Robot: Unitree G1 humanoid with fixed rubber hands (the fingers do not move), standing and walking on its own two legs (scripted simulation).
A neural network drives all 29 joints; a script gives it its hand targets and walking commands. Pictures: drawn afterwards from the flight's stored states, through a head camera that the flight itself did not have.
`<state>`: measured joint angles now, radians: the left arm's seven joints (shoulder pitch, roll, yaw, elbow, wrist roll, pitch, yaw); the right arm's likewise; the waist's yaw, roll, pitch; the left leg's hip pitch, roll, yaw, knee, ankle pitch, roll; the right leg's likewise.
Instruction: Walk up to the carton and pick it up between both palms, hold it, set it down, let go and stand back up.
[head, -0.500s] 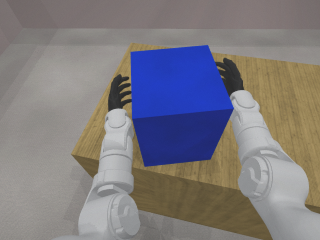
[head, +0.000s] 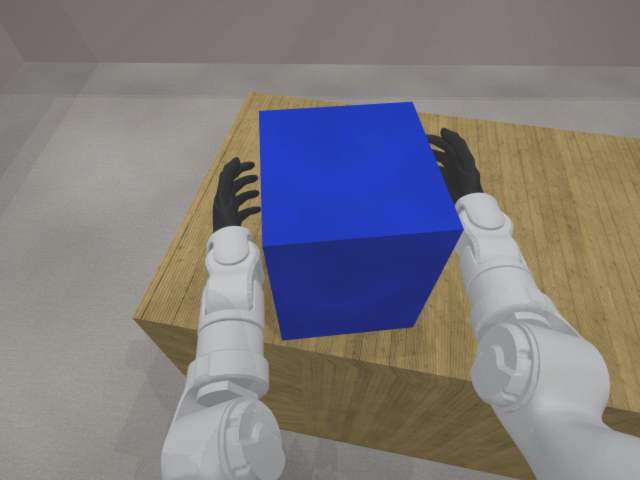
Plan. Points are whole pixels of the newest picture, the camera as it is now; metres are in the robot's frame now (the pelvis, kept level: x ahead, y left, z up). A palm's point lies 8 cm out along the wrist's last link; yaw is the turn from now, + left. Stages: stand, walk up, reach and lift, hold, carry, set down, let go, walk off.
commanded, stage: reach and lift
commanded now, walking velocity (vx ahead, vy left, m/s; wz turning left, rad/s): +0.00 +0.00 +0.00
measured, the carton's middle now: (343, 229) +0.44 +0.05 +0.04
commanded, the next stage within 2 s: none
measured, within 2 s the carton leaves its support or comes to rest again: leaves its support in 0.76 s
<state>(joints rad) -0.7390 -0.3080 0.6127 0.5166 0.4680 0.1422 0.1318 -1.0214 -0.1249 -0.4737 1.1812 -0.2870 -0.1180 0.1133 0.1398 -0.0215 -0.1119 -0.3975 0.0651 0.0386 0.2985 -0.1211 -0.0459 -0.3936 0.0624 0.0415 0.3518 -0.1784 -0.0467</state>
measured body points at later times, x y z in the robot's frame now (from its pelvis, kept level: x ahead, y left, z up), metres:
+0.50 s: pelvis +0.00 +0.00 +0.00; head +0.04 +0.00 +0.45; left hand +0.39 +0.19 +0.09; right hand +0.47 -0.09 +0.12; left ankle +0.00 +0.15 -0.74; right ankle -0.02 -0.09 -0.74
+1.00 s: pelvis -0.02 +0.00 +0.00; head -0.02 +0.02 +0.45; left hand +0.36 +0.20 +0.13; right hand +0.44 -0.08 +0.15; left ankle +0.00 +0.15 -0.74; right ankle -0.02 -0.09 -0.74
